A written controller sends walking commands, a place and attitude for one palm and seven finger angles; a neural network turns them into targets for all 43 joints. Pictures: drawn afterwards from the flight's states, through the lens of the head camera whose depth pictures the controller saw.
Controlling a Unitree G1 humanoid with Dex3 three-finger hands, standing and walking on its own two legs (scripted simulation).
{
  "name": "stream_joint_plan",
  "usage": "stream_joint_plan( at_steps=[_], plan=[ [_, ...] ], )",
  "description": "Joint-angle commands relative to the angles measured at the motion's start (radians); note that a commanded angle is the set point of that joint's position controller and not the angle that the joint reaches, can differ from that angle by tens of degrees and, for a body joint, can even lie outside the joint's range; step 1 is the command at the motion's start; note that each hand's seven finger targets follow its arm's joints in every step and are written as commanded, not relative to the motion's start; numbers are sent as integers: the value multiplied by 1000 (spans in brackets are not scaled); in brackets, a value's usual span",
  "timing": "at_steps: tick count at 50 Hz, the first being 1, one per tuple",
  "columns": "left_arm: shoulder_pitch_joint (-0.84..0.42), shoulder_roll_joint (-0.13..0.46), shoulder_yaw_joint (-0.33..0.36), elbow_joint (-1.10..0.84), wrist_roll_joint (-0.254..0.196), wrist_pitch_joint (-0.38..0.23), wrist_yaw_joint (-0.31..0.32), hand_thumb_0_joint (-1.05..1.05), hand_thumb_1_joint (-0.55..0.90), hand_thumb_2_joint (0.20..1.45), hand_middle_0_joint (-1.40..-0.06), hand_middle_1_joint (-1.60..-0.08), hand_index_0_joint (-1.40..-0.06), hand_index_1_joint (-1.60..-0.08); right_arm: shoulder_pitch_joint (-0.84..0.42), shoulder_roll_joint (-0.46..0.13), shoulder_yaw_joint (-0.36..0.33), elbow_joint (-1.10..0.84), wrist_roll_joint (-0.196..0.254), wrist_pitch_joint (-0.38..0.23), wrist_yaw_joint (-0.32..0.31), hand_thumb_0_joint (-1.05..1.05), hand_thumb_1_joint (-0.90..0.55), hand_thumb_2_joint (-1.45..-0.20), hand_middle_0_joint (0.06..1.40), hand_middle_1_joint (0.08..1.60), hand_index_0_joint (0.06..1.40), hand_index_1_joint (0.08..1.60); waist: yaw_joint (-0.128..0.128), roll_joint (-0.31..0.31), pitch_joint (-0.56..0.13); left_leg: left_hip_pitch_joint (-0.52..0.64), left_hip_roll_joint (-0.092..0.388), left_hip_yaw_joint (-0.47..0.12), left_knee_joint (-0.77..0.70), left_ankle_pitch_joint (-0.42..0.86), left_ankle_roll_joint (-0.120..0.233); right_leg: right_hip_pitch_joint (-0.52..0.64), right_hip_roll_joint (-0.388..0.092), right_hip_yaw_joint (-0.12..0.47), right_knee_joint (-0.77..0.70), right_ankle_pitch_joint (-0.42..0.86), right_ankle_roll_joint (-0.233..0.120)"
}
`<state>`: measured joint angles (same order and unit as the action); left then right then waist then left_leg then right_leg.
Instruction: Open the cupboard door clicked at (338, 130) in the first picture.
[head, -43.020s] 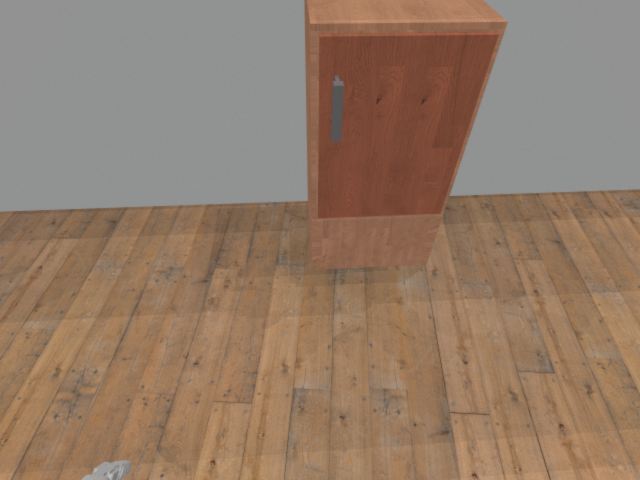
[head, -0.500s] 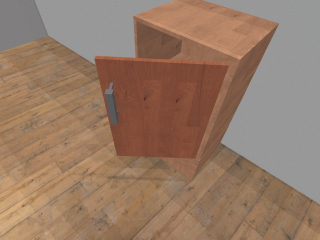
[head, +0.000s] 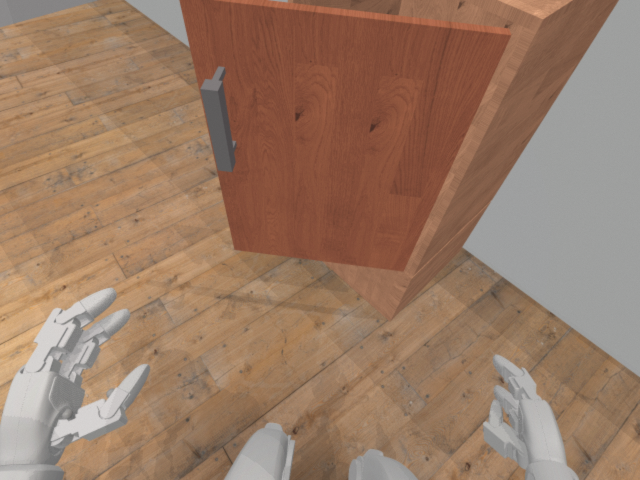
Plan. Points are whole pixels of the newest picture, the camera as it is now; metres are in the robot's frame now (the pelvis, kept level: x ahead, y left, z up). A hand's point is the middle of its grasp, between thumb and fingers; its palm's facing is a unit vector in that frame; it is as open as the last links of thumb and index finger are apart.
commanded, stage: raise the hand with hooked fingers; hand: left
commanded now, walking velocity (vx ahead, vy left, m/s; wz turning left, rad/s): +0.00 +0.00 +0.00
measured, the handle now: (223, 121) +0.61 +0.24 +0.06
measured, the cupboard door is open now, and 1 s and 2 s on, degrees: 39 39 39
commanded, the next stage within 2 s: move the hooked fingers beside the handle in 1.52 s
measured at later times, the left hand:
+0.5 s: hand (121, 326) +0.26 +0.26 +0.04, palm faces -0.01 -1.00 -0.04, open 12.5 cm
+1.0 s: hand (64, 273) +0.29 +0.33 +0.08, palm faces +0.04 -1.00 -0.05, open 13.9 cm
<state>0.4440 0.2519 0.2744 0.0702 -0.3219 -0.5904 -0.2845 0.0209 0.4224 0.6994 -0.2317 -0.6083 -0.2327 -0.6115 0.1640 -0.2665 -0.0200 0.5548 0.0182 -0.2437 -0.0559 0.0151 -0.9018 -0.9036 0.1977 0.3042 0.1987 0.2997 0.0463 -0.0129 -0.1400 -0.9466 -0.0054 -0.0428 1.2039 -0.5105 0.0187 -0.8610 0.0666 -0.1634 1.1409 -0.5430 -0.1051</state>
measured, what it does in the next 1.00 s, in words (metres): shifts its weight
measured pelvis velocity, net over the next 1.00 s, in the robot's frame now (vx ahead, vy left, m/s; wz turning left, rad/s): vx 0.00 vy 0.06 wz -0.02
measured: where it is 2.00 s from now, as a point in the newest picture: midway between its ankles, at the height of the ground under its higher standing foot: outside the picture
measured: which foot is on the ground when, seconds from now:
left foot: down 0.00-1.00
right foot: down 0.00-1.00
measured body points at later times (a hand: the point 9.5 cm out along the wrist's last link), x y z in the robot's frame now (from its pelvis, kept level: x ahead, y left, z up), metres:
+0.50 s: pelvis +0.01 +0.04 +0.01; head +0.09 +0.05 +0.45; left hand +0.25 +0.32 +0.04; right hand +0.16 -0.24 -0.07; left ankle +0.04 +0.11 -0.64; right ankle +0.01 -0.06 -0.64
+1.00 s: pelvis +0.00 +0.06 +0.03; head +0.07 +0.09 +0.47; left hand +0.29 +0.38 +0.09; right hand +0.16 -0.19 -0.05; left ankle +0.04 +0.11 -0.64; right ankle +0.01 -0.06 -0.64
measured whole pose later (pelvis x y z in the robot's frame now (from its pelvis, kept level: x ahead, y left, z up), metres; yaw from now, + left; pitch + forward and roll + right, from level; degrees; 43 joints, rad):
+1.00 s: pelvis +0.00 +0.06 +0.03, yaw -1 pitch +14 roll -4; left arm 0.00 0.41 0.39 0.39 -0.34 -0.38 -0.44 -0.01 -0.50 0.31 -0.30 -1.20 -0.30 -1.20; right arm 0.27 -0.27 0.05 0.55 0.04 -0.17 -0.07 0.02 -0.90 -0.90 0.20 0.31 0.20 0.30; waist 0.00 0.01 -0.12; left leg -0.84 -0.04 0.02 1.04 -0.44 0.09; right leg -0.75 0.03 -0.09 0.97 -0.45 -0.02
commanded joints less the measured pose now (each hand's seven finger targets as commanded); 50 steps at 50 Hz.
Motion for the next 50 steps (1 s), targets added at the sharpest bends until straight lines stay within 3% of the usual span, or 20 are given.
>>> stream_joint_plan(
  at_steps=[1, 3, 6, 8, 9, 11, 13, 14, 17, 19, 21, 23, 25, 29, 34, 37, 40, 42, 45, 50],
  plan=[
    [-253, 179, -20, -86, -11, -24, -116, 0, 200, 600, -250, -750, -250, -750, 26, -127, -21, -69, 12, -50, -22, 0, -900, -900, 200, 300, 200, 300, -140, 54, -114, 35, 18, -18, -77, 148, 28, 65, -58, 295, -258, 108, 109],
    [-215, 216, 40, 29, -35, 98, -175, 0, 153, 580, -253, -780, -253, -780, 18, -134, -22, -92, 34, -35, -33, 0, -900, -900, 200, 300, 200, 300, -98, -25, -157, -8, 11, -8, -88, 143, 27, 162, -83, 344, -309, 94, 131],
    [-171, 291, 178, 17, -98, 244, -209, 0, 83, 550, -258, -825, -258, -825, 9, -133, -21, -144, 41, -9, -34, 0, -900, -900, 200, 300, 200, 300, -18, -13, -313, 53, -3, -5, -130, 254, 20, 357, -112, 348, -305, 307, 153],
    [-149, 290, 245, -56, -122, 250, -170, 0, 37, 530, -262, -855, -262, -855, 19, -111, -24, -156, 36, -4, -25, 0, -900, -900, 200, 300, 200, 300, 5, -32, -390, 99, 2, -13, -154, 334, 15, 444, -120, 337, -276, 526, 175],
    [-134, 308, 279, -93, -124, 228, -141, 0, 13, 520, -263, -870, -263, -870, 21, -100, -25, -154, 27, -7, -18, 0, -900, -900, 200, 300, 200, 300, 31, -3, -421, 119, 6, -21, -165, 373, 11, 466, -106, 311, -240, 598, 161],
    [-104, 251, 253, -148, -107, 163, -82, 0, -33, 500, -267, -900, -267, -900, 26, -76, -33, -137, 18, -15, -6, 0, -900, -900, 200, 300, 200, 300, 27, 33, -384, 171, 8, -5, -206, 403, 5, 419, -88, 255, -220, 629, 133],
    [-134, 189, 178, -114, -76, 112, -46, 0, -80, 480, -270, -930, -270, -930, 28, -80, -36, -114, 13, -15, 3, 0, -900, -900, 200, 300, 200, 300, -18, 19, -263, 178, 12, -6, -217, 378, 8, 288, -67, 211, -218, 521, 123],
    [-171, 181, 155, -71, -59, 98, -47, 0, -103, 470, -272, -945, -272, -945, 31, -91, -36, -106, 9, -12, 3, 0, -900, -900, 200, 300, 200, 300, -41, -17, -203, 155, 14, -12, -202, 361, 12, 232, -57, 205, -210, 472, 120],
    [-232, 173, 102, 42, -30, 76, -84, 0, -173, 440, -277, -990, -277, -990, 52, -128, -39, -93, 14, -11, 1, 0, -900, -900, 200, 300, 200, 300, -78, -6, -135, 116, 13, -15, -199, 255, 15, 106, -48, 182, -215, 261, 102],
    [-282, 195, 87, 32, -42, 81, -125, 0, -220, 420, -280, -1020, -280, -1020, 56, -149, -40, -112, 22, -15, -7, 0, -900, -900, 200, 300, 200, 300, -77, 37, -154, 148, 11, -15, -209, 227, 19, 90, -43, 184, -228, 189, 90],
    [-316, 252, 121, -38, -55, 82, -146, 0, -267, 400, -283, -1050, -283, -1050, 67, -156, -40, -125, 26, -20, -16, 0, -900, -900, 200, 300, 200, 300, -54, 83, -265, 236, 14, -22, -245, 260, 17, 140, -40, 167, -231, 205, 81],
    [-322, 292, 154, -134, -62, 77, -135, 0, -313, 380, -287, -1080, -287, -1080, 73, -150, -39, -133, 25, -27, -20, 0, -900, -900, 200, 300, 200, 300, -31, 148, -350, 334, 18, -30, -271, 341, 7, 167, -36, 146, -222, 260, 74],
    [-310, 318, 179, -181, -60, 73, -105, 0, -360, 360, -290, -1110, -290, -1110, 80, -146, -35, -131, 20, -25, -17, 0, -900, -900, 200, 300, 200, 300, -18, 175, -371, 409, 27, -49, -290, 439, -17, 156, -27, 123, -207, 293, 65],
    [-304, 286, 186, -67, -59, 90, -51, 0, -453, 320, -297, -1170, -297, -1170, 70, -145, -28, -120, 15, -1, -11, 0, -900, -900, 200, 300, 200, 300, -33, 133, -224, 364, 32, -73, -319, 374, -36, 96, -18, 91, -216, 229, 63],
    [-394, 246, 121, 117, -46, 186, -104, 0, -500, 300, -300, -1200, -300, -1200, 75, -170, -20, -150, 26, 31, -17, 0, -900, -900, 200, 300, 200, 300, -64, 77, -117, 286, 25, -85, -366, 162, -32, 66, -21, 88, -252, 137, 67],
    [-484, 289, 127, 79, -46, 208, -147, 0, -500, 300, -300, -1200, -300, -1200, 85, -177, -20, -163, 34, 28, -26, 0, -900, -900, 200, 300, 200, 300, -63, 89, -201, 346, 26, -93, -378, 186, -29, 106, -24, 97, -271, 155, 66],
    [-577, 357, 168, 4, -42, 174, -150, 0, -500, 300, -300, -1200, -300, -1200, 88, -174, -17, -157, 27, 21, -29, 0, -900, -900, 200, 300, 200, 300, -55, 141, -263, 432, 32, -104, -374, 264, -43, 105, -21, 101, -263, 178, 58],
    [-602, 370, 180, -6, -40, 139, -140, 0, -500, 300, -300, -1200, -300, -1200, 86, -169, -14, -142, 22, 14, -27, 0, -900, -900, 200, 300, 200, 300, -54, 177, -255, 480, 41, -130, -387, 263, -59, 65, -19, 97, -254, 166, 56],
    [-607, 383, 205, 77, -40, 125, -134, 0, -500, 300, -300, -1200, -300, -1200, 90, -172, -8, -126, 17, 21, -26, 0, -900, -900, 200, 300, 200, 300, -54, 164, -207, 454, 41, -139, -397, 250, -67, 52, -18, 92, -248, 156, 54],
    [-617, 383, 203, 216, -53, 196, -190, 0, -500, 300, -300, -1200, -300, -1200, 97, -184, -9, -133, 29, 37, -29, 0, -900, -900, 200, 300, 200, 300, -51, 130, -206, 402, 29, -114, -405, 215, -49, 103, -23, 95, -275, 161, 56]
  ],
)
